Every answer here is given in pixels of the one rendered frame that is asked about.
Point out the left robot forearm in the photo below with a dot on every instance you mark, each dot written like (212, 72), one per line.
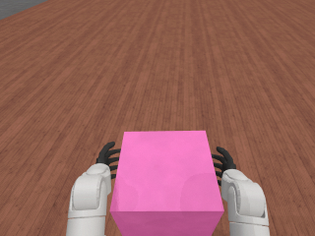
(88, 202)

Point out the right robot forearm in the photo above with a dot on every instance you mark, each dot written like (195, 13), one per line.
(246, 205)

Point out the right robot hand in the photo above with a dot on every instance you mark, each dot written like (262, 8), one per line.
(226, 160)

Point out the carton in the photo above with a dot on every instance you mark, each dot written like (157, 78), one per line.
(166, 185)

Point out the left robot hand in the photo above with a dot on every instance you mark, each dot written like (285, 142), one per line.
(105, 153)

